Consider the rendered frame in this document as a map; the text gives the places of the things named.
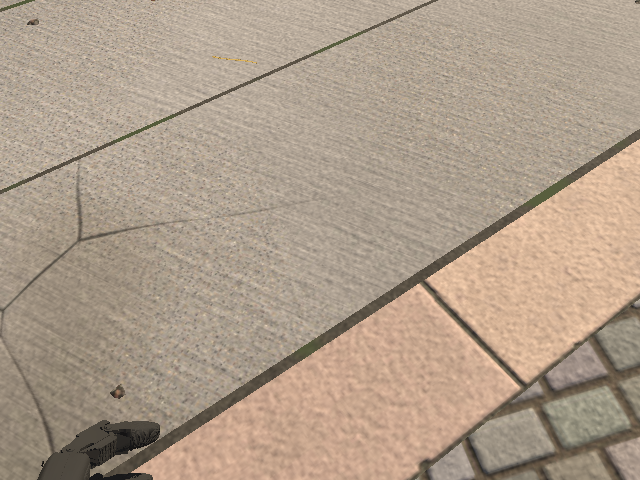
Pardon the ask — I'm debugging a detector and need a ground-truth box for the robot left hand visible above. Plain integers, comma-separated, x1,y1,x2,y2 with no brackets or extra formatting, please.
37,420,160,480

